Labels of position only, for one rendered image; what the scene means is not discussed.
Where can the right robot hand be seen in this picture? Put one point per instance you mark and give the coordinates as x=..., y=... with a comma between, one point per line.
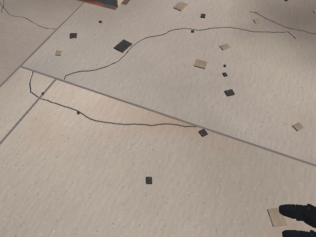
x=306, y=213

